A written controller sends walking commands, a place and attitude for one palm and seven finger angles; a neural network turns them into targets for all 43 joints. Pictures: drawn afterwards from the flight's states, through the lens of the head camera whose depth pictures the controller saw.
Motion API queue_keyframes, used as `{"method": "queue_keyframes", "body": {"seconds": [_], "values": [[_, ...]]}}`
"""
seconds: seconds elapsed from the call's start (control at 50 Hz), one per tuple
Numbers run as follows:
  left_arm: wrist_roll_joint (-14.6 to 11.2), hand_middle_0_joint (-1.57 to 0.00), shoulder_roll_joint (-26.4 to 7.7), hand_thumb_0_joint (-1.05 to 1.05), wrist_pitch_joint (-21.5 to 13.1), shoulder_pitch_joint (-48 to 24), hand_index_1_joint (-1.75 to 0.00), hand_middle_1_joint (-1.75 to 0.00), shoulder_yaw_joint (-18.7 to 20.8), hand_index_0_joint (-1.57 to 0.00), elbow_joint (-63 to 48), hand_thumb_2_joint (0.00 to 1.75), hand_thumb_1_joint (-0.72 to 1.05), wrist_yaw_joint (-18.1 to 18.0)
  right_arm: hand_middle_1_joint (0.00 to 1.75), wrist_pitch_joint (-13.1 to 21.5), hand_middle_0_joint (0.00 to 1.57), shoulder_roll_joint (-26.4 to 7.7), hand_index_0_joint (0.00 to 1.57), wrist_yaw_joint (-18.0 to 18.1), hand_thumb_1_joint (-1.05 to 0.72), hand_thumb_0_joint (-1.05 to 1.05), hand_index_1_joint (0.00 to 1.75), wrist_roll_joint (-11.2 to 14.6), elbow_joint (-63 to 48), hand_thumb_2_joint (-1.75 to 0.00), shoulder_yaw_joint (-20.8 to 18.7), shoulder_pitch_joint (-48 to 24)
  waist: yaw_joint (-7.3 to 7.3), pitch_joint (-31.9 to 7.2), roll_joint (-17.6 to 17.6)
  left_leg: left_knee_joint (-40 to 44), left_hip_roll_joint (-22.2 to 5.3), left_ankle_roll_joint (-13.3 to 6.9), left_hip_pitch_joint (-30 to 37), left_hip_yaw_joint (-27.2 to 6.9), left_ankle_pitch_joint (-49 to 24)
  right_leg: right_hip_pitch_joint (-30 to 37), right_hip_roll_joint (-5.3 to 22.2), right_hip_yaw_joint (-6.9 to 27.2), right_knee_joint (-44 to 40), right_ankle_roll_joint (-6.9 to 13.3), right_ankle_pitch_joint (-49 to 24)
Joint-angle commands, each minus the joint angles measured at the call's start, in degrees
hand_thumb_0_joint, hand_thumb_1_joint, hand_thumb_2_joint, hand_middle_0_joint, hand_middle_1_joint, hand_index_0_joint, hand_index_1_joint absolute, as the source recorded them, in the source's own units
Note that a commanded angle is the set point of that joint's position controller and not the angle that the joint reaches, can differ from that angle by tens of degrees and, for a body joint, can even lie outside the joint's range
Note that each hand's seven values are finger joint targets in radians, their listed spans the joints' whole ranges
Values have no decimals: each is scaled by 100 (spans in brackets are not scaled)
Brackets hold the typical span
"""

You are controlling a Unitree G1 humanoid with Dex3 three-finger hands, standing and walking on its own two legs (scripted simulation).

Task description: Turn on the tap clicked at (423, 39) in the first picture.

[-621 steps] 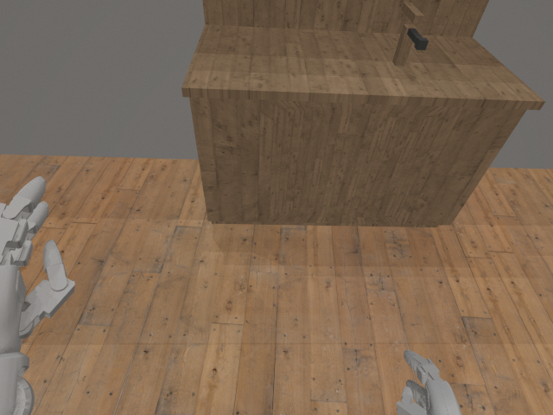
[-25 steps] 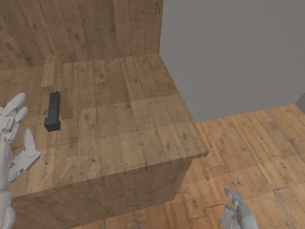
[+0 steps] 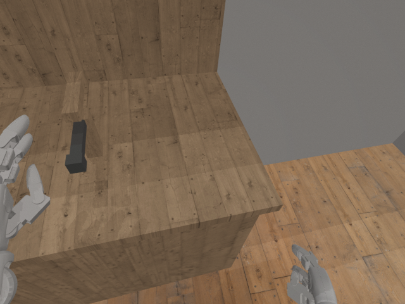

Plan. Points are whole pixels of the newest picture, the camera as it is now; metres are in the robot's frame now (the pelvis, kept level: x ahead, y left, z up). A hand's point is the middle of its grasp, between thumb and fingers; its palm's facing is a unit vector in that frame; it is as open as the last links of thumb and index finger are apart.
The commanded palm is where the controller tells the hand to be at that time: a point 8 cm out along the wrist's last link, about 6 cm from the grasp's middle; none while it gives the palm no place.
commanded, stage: shuffle to correct the standing spot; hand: left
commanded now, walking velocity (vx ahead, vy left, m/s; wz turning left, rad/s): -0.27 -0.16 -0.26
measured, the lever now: (76, 163) +0.32 +0.27 +0.09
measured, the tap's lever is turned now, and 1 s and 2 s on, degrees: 0 0 0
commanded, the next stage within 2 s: come to a stop and stand still in 0.12 s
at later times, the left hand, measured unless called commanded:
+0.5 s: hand (82, 216) +0.20 +0.20 +0.15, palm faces +0.33 -0.85 -0.42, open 7.4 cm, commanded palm +0.14 +0.24 +0.17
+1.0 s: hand (41, 236) +0.18 +0.25 +0.13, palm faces +0.29 -0.89 -0.36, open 7.4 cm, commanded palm +0.13 +0.28 +0.17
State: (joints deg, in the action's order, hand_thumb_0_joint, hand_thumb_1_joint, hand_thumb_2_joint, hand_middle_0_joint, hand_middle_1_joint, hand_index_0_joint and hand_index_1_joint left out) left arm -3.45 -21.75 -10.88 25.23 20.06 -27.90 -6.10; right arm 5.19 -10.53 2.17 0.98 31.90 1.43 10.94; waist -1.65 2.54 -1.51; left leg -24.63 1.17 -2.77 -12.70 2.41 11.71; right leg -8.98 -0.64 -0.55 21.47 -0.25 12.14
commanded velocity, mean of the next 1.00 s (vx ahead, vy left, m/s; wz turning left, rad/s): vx -0.03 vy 0.00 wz -0.01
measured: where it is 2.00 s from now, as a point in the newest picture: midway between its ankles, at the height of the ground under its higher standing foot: outside the picture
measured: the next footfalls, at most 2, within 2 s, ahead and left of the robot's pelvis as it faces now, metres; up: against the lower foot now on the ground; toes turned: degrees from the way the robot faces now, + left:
none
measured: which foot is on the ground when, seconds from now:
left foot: down 0.00-1.00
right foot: down 0.00-1.00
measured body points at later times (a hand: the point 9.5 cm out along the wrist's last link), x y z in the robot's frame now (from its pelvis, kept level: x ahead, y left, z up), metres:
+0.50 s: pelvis -0.02 -0.04 -0.01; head +0.00 -0.04 +0.44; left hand +0.18 +0.24 +0.17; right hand +0.11 -0.30 -0.10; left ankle -0.04 +0.07 -0.74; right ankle -0.01 -0.13 -0.74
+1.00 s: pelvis -0.05 +0.01 -0.01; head -0.04 +0.04 +0.44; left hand +0.15 +0.30 +0.14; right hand +0.12 -0.19 -0.08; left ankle -0.04 +0.07 -0.74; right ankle -0.01 -0.13 -0.74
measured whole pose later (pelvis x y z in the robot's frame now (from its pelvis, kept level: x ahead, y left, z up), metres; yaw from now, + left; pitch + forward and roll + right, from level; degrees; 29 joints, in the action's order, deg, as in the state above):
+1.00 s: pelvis -0.05 +0.01 -0.01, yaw -3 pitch -3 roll +0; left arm -1.4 -20.2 -13.1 23.3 18.2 -20.2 -3.3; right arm 7.7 -8.7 -0.5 0.8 32.3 3.1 13.1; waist -2.4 3.1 -2.8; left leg -27.7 4.1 -5.1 -10.4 3.3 15.2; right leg -14.4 0.9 1.3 27.3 -1.2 10.5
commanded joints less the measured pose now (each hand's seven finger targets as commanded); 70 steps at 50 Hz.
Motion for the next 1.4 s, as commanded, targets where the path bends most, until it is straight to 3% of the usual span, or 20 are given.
{"method": "queue_keyframes", "body": {"seconds": [0.0,0.1,0.18,0.24,0.3,0.42,0.5,0.6,0.62,0.64,0.66,0.68,0.76,0.84,0.88,0.98,1.02,1.14,1.24,1.38], "values": [[-27,-20,-902,0,-460,-503,-30,-30,625,-20,-1363,90,90,-27,30,294,20,-751,20,54,-90,0,30,-13,-969,-90,-386,-343,16,-754,966,512,-1308,294,559,-856,-2124,-343,132,118,414,129,-392],[-13,-20,-855,0,-507,-405,-30,-30,624,-20,-1613,90,90,53,30,383,20,-731,20,-46,-90,0,30,-93,-1016,-90,-445,-227,13,-903,1176,304,-1634,162,621,-939,-2567,-504,120,39,552,141,264],[-43,-20,-854,0,-479,-80,-30,-30,721,-20,-1546,90,90,92,30,381,20,-770,20,-96,-90,0,30,-85,-1040,-90,-426,-261,2,-1006,865,18,-1417,115,72,-755,-1378,-34,219,73,134,186,-411],[-153,-20,-1015,0,-408,190,-30,-30,951,-20,-1527,90,90,38,30,381,20,-734,20,-37,-90,0,30,18,-1119,-90,-519,-207,51,-998,176,-682,-636,249,-143,-313,563,-384,756,991,-327,483,-701],[-222,-20,-1039,0,-209,208,-30,-30,931,-20,-1418,90,90,-134,30,276,20,-689,20,29,-90,0,30,89,-994,-90,-423,-246,107,-961,-144,-1505,-237,271,-58,-344,924,-997,1435,1831,-953,689,891],[-77,-20,-985,0,-117,68,-30,-30,792,-20,-1009,90,90,-308,30,280,20,-818,20,108,-90,0,30,88,-715,-90,-384,-386,117,-797,-426,-529,-250,128,-423,-492,314,-18,1391,1446,-533,451,-179],[-6,-20,-1079,0,-200,188,-30,-30,776,-20,-1301,90,90,-330,30,310,20,-870,20,105,-90,0,30,72,-712,-90,-458,-429,91,-1034,0,-132,-403,82,-39,-481,-775,489,1159,1014,10,284,-1698],[4,-20,-1014,0,-290,277,-30,-30,716,-20,-1604,90,90,-332,30,284,20,-892,20,72,-90,0,30,71,-753,-90,-476,-446,100,-1186,463,13,-710,49,94,-886,-1312,529,729,516,248,220,-1432],[825,-20,-5468,0,-946,-5491,-30,-30,3986,-20,-2620,90,90,-292,30,655,20,-854,20,43,-90,0,30,-208,-551,-90,-388,500,-84,-58,-43,-834,-328,116,-809,-177,-1041,-458,475,781,-277,-260,-1626],[234,-20,-2059,0,-726,-2251,-30,-30,1864,-20,754,90,90,3,30,683,20,-415,20,-19,-90,0,30,-100,-331,-90,-237,-9,18,-1243,-82,-604,84,174,-268,-402,-605,109,967,888,11,534,-1657],[-32,-20,-1393,0,-622,-1219,-30,-30,1368,-20,239,90,90,-28,30,574,20,-619,20,-109,-90,0,30,75,-583,-90,-420,-197,20,-1031,540,-242,-194,271,-34,-502,-678,259,986,1179,350,636,-2082],[45,-20,-1210,0,-655,-1554,-30,-30,1078,-20,253,90,90,-25,30,614,20,-774,20,-119,-90,0,30,50,-605,-90,-423,38,69,-1191,535,-242,-257,310,99,-323,-473,175,973,1252,272,597,-1653],[-50,-20,-346,0,-677,-307,-30,-30,95,-20,-194,90,90,153,30,642,20,-841,20,-304,-90,0,30,105,-713,-90,-393,-308,-68,-886,1142,505,-717,66,138,-755,-799,-8,387,454,671,186,-676],[107,-20,-813,0,-592,-564,-30,-30,445,-20,-378,90,90,75,30,579,20,-874,20,-271,-90,0,30,55,-881,-90,-364,-377,-111,-453,-183,806,-790,66,-776,-756,240,305,290,279,568,103,-251],[110,-20,-1082,0,-614,-902,-30,-30,836,-20,-492,90,90,37,30,534,20,-843,20,-197,-90,0,30,23,-914,-90,-330,-466,-67,-453,-310,862,-732,56,-842,-788,660,351,287,225,479,93,-115],[216,-20,-1133,0,-790,-2017,-30,-30,847,-20,-1071,90,90,75,30,633,20,-785,20,-108,-90,0,30,-47,-941,-90,-271,-550,-7,-417,1126,1197,-847,-50,-1132,-997,1629,643,183,228,760,109,-128],[237,-20,-938,0,-814,-1956,-30,-30,644,-20,-1074,90,90,77,30,723,20,-761,20,-145,-90,0,30,-46,-927,-90,-266,-471,-38,-488,1307,1094,-816,-35,-1055,-923,1443,774,196,206,721,132,-294],[277,-20,-460,0,-732,-1218,-30,-30,220,-20,-781,90,90,64,30,723,20,-810,20,-253,-90,0,30,-50,-766,-90,-340,-259,2,-587,753,754,-670,376,-307,-825,-34,370,184,170,387,179,-596],[218,-20,-685,0,-655,-710,-30,-30,553,-20,-496,90,90,48,30,488,20,-823,20,-221,-90,0,30,-36,-815,-90,-381,-296,12,-653,385,500,-605,583,-188,-690,-1216,439,235,105,272,177,-1130],[121,-20,-940,0,-715,-641,-30,-30,774,-20,-1384,90,90,51,30,397,20,-798,20,-150,-90,0,30,-41,-969,-90,-375,-431,32,-1064,758,259,-541,636,177,-587,-2150,573,243,-16,457,191,-1550]]}}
